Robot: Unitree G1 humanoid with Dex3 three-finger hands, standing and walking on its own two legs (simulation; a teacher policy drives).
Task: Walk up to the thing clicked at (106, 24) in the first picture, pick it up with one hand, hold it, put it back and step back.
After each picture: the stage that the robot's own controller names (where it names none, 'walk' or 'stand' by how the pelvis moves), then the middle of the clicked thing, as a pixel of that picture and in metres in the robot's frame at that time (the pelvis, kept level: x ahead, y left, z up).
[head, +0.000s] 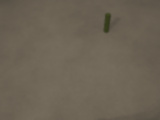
stand; (107, 23) +1.65 -0.27 -0.66
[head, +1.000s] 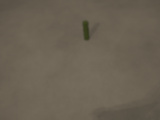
walk; (86, 31) +1.55 +0.09 -0.63
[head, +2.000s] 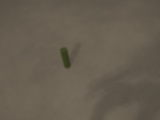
walk; (65, 58) +1.06 +0.28 -0.65
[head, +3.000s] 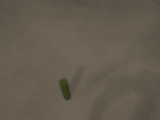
walk; (65, 90) +0.69 +0.24 -0.65
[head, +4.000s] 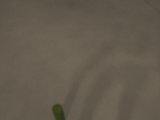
stand; (59, 115) +0.44 +0.20 -0.63
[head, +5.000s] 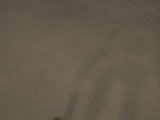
stand; out of the picture +0.40 +0.21 -0.66
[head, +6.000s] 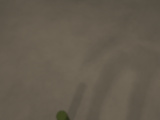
stand; out of the picture +0.36 +0.21 -0.64
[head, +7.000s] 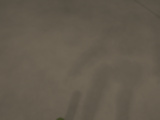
walk; out of the picture +0.37 +0.17 -0.63
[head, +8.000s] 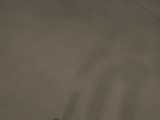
stand; out of the picture +0.38 +0.21 -0.66
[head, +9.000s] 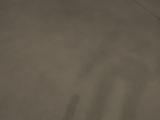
stand; out of the picture +0.36 +0.21 -0.66
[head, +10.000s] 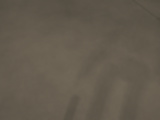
stand; out of the picture +0.35 +0.21 -0.66
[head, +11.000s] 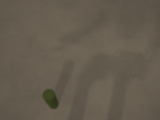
go down; (51, 100) +0.40 +0.20 -0.53
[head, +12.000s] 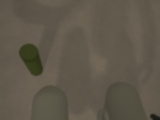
go down; (33, 62) +0.45 +0.22 -0.27
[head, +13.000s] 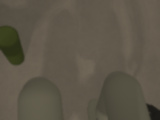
close in; (12, 49) +0.45 +0.24 -0.21
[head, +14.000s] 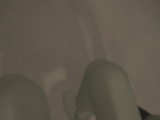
close; out of the picture +0.44 +0.27 -0.16
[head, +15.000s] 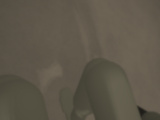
lift; out of the picture +0.43 +0.28 -0.16
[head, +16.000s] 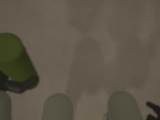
lift; (20, 68) +0.35 +0.21 +0.01
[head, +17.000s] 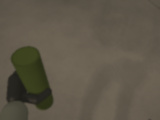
hold; (36, 83) +0.32 +0.17 +0.05
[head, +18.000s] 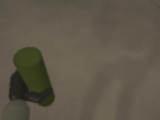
hold; (38, 81) +0.33 +0.17 +0.05
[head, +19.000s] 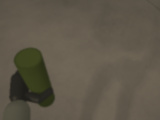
hold; (38, 82) +0.33 +0.17 +0.05
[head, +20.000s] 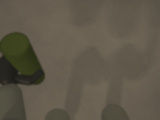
crouch; (27, 64) +0.39 +0.19 -0.02
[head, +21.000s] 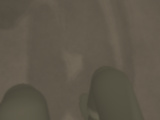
lower; out of the picture +0.49 +0.26 -0.09
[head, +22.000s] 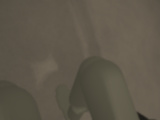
lower; out of the picture +0.46 +0.28 -0.17
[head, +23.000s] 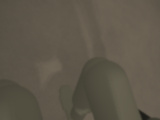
lower; out of the picture +0.45 +0.29 -0.16
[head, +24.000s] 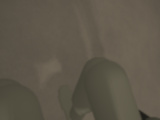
lower; out of the picture +0.45 +0.29 -0.17
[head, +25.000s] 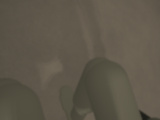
lower; out of the picture +0.44 +0.29 -0.16
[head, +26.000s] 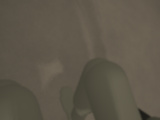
open; out of the picture +0.45 +0.28 -0.17
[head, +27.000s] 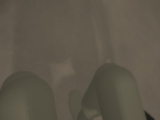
stand; out of the picture +0.45 +0.27 -0.18
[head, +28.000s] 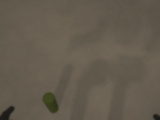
stand; (51, 103) +0.41 +0.20 -0.53
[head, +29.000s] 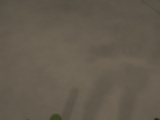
stand; out of the picture +0.39 +0.20 -0.60
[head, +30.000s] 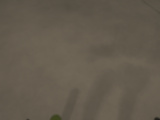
stand; out of the picture +0.39 +0.20 -0.60
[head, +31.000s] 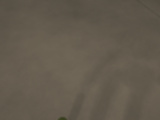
stand; out of the picture +0.40 +0.19 -0.65
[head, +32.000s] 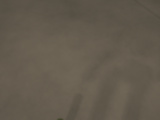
stand; out of the picture +0.39 +0.21 -0.66
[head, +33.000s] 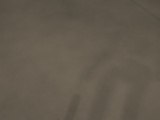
stand; out of the picture +0.38 +0.21 -0.66
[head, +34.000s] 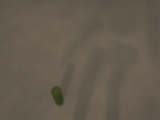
walk; (58, 96) +0.48 +0.17 -0.64
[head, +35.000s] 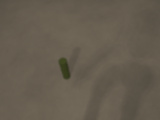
walk; (64, 69) +0.80 +0.25 -0.63
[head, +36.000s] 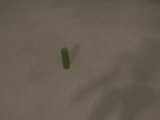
stand; (65, 58) +1.06 +0.19 -0.64
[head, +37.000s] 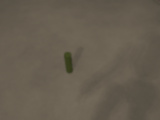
stand; (68, 63) +0.99 +0.18 -0.66
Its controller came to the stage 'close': yes
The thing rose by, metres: 0.70
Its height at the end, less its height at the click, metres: +0.00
